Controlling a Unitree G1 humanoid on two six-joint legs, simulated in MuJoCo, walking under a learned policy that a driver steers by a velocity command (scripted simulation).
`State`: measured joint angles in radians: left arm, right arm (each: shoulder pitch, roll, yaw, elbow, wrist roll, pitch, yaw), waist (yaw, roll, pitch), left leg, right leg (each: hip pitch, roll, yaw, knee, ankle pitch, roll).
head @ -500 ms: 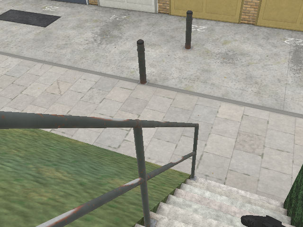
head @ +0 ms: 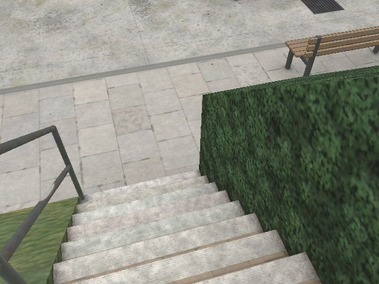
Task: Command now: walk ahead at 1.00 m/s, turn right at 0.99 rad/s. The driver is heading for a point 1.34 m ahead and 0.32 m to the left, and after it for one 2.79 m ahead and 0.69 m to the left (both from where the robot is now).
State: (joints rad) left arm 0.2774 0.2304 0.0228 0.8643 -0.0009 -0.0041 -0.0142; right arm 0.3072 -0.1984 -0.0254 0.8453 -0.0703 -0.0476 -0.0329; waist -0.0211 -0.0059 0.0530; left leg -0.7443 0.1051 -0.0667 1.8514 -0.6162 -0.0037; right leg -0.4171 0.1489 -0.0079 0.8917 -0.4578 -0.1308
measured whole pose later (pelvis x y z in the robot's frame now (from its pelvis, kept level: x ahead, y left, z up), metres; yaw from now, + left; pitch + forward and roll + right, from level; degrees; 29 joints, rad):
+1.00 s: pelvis +0.62 +0.14 -0.52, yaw +25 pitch -2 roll -3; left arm 0.54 0.26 0.04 1.01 0.00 -0.13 0.03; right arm 0.18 -0.30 -0.06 0.80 -0.03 -0.02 0.02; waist 0.03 0.05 0.02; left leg -0.55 -0.01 0.06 0.74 0.56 0.12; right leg -0.16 -0.13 -0.21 1.38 -0.89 0.05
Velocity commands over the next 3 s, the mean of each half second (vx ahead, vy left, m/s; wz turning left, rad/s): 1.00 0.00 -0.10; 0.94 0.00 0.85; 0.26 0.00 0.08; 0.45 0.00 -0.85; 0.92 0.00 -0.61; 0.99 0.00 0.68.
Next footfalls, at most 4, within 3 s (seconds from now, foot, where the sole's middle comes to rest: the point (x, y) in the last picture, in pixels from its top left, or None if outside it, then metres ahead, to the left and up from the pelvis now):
0.28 left None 0.23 0.16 -0.94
0.68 right None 0.50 -0.04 -1.15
1.02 left None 0.68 0.20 -1.36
1.36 right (160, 256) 0.93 0.18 -1.57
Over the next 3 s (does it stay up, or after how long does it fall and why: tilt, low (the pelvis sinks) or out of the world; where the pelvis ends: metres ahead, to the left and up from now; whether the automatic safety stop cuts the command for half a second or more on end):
stays up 1.43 0.20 -1.27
